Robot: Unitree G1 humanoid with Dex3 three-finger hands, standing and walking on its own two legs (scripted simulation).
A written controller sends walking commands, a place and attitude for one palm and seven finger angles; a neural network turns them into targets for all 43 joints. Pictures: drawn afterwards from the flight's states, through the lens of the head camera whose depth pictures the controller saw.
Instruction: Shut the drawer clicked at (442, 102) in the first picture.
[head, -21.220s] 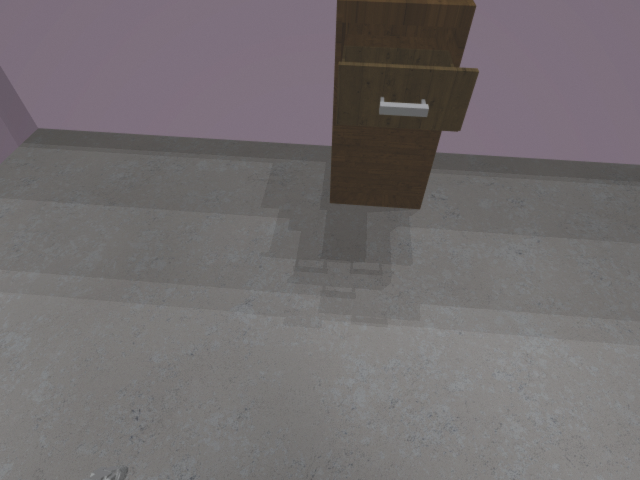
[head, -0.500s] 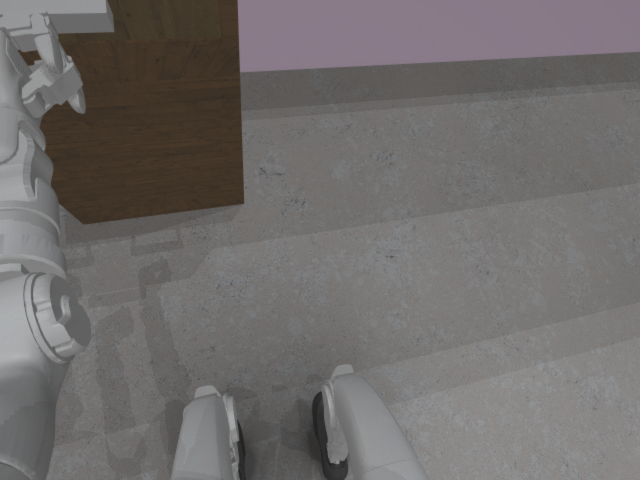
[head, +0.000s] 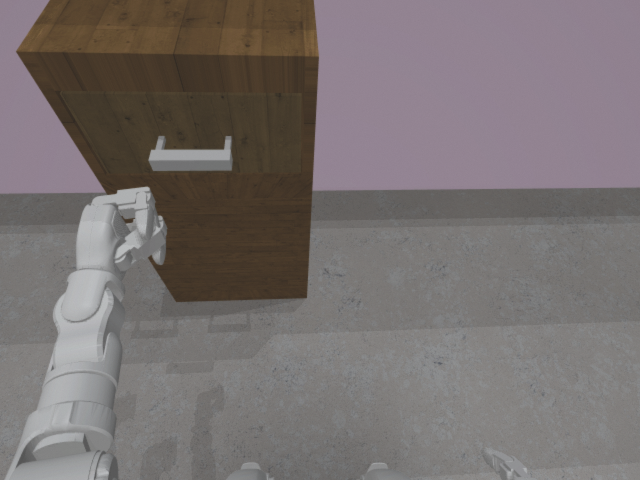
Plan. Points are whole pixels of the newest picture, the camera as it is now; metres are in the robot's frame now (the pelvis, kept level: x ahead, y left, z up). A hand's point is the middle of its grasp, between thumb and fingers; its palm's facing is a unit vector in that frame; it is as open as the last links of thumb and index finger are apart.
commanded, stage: draw the hand back to the body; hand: left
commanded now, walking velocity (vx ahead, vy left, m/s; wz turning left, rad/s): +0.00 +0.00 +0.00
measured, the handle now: (193, 150) +0.63 +0.21 -0.03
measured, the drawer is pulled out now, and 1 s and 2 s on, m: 0.00 0.00 0.00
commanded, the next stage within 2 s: step back with the hand held close in 0.92 s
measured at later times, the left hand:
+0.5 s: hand (44, 320) +0.25 +0.23 +0.16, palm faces +0.32 -0.90 -0.29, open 3.3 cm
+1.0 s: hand out of the picture +0.17 +0.24 +0.20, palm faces +0.44 -0.81 -0.38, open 3.3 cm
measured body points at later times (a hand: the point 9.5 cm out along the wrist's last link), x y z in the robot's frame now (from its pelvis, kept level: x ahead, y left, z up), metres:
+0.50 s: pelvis +0.01 +0.00 +0.05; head +0.00 -0.02 +0.50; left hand +0.23 +0.28 +0.18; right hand +0.21 -0.21 -0.03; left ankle -0.02 +0.11 -0.69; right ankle -0.02 -0.13 -0.69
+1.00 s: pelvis +0.00 -0.01 +0.05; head -0.02 -0.04 +0.50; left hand +0.14 +0.28 +0.23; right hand +0.19 -0.22 -0.03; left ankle -0.02 +0.11 -0.69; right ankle -0.02 -0.13 -0.69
